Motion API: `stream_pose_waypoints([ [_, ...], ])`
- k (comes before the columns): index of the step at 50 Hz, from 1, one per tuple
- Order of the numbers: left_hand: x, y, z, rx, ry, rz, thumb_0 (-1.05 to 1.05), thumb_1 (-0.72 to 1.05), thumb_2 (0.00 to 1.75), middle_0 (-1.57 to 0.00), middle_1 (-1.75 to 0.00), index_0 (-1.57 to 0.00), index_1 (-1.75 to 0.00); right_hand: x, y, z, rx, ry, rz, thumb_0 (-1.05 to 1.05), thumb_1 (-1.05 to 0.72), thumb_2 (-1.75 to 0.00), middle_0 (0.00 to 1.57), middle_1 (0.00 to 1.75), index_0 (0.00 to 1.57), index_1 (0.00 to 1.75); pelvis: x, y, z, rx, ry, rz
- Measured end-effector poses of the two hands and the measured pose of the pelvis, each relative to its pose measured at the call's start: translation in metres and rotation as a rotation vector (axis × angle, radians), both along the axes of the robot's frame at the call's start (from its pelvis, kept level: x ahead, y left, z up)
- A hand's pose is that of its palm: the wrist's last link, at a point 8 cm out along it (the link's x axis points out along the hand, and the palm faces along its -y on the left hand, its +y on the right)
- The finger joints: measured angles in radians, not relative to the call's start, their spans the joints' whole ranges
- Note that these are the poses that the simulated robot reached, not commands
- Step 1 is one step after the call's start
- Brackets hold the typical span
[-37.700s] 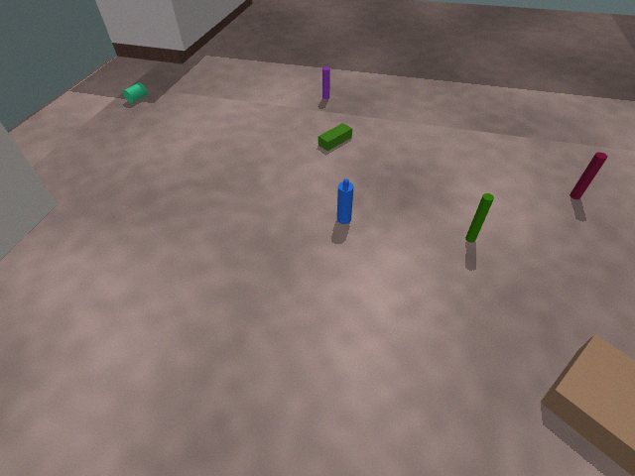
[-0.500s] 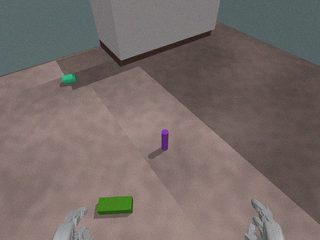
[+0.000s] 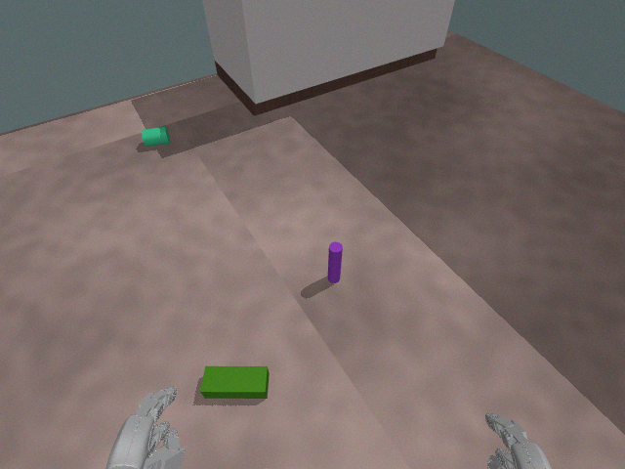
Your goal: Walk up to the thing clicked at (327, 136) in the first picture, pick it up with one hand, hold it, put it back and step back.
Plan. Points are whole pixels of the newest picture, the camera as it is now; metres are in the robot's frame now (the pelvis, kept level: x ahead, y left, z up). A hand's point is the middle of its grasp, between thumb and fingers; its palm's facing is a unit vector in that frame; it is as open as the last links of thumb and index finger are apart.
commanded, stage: stand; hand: left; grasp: from above
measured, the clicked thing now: (236, 382) +0.48 +0.27 -0.70
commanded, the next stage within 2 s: none
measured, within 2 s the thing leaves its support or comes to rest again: neither
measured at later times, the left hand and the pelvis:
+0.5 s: hand out of the picture +0.04 +0.24 -0.12, palm faces +0.05 -0.94 -0.33, open 7.4 cm; pelvis +0.01 +0.00 +0.05, yaw +1 degrees
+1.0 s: hand out of the picture +0.05 +0.24 -0.10, palm faces +0.04 -0.94 -0.35, open 7.4 cm; pelvis +0.00 +0.00 +0.06, yaw +1 degrees
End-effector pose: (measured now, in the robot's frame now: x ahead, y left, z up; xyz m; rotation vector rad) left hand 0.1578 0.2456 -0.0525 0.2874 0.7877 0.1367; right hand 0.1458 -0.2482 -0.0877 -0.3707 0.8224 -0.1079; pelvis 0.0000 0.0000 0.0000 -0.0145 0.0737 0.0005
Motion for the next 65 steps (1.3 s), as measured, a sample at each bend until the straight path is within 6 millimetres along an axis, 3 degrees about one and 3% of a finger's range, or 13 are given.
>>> stream_pose_waypoints([
  [4, -0.019, 0.02, -0.014, 0.027, 0.087, 0.041, 0.01, 0.9, 0.9, -0.2, -0.3, -0.2, -0.3, -0.017, -0.014, -0.003, 0.017, 0.122, -0.032, 0.01, -0.9, -0.9, 0.21, 0.3, 0.21, 0.3, -0.001, 0.001, 0.008, 0.015, -0.039, -0.001],
  [10, -0.064, 0.039, -0.027, 0.042, 0.256, 0.115, 0.01, 0.9, 0.9, -0.2, -0.3, -0.2, -0.3, -0.044, -0.026, 0.0, 0.016, 0.235, -0.098, 0.01, -0.9, -0.9, 0.2, 0.3, 0.21, 0.3, 0.002, 0.002, 0.022, 0.01, -0.07, 0.002],
  [17, -0.111, 0.04, -0.031, 0.024, 0.409, 0.177, 0.01, 0.9, 0.9, -0.2, -0.3, -0.2, -0.3, -0.067, -0.025, 0.002, 0.026, 0.337, -0.139, 0.01, -0.9, -0.9, 0.2, 0.3, 0.21, 0.3, 0.006, 0.002, 0.036, 0.008, -0.101, 0.01],
  [23, -0.129, 0.037, -0.028, 0.008, 0.477, 0.201, 0.01, 0.9, 0.9, -0.2, -0.3, -0.2, -0.3, -0.076, -0.021, 0.005, 0.038, 0.381, -0.153, 0.0, -0.9, -0.9, 0.2, 0.3, 0.21, 0.3, 0.006, 0.003, 0.045, 0.008, -0.122, 0.013],
  [44, -0.118, 0.044, -0.015, 0.033, 0.473, 0.197, 0.01, 0.9, 0.9, -0.2, -0.3, -0.2, -0.3, -0.081, -0.03, 0.01, 0.044, 0.403, -0.165, 0.0, -0.9, -0.9, 0.2, 0.3, 0.21, 0.3, 0.003, -0.001, 0.055, 0.013, -0.14, 0.013],
  [65, -0.097, 0.037, -0.013, 0.023, 0.46, 0.175, 0.01, 0.9, 0.9, -0.2, -0.3, -0.2, -0.3, -0.074, -0.043, 0.014, 0.028, 0.412, -0.168, 0.0, -0.9, -0.9, 0.2, 0.3, 0.21, 0.3, 0.009, -0.006, 0.057, 0.011, -0.127, 0.009],
])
